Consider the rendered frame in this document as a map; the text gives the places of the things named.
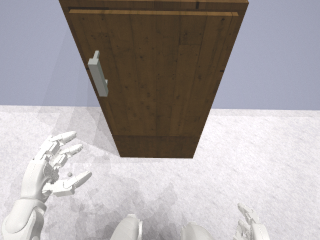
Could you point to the robot right hand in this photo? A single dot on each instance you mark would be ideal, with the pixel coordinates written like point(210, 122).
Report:
point(256, 230)

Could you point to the robot left hand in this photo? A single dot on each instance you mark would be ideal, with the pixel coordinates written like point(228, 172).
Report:
point(39, 171)

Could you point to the robot left forearm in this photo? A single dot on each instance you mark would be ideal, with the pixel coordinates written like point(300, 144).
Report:
point(25, 221)

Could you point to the robot left thigh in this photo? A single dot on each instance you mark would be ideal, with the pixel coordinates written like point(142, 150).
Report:
point(129, 228)

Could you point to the handle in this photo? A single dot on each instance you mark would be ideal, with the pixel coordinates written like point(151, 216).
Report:
point(97, 75)

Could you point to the cupboard door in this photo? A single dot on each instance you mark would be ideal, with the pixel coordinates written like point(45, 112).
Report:
point(161, 66)

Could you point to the robot left shin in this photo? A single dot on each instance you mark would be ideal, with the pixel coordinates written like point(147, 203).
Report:
point(131, 216)

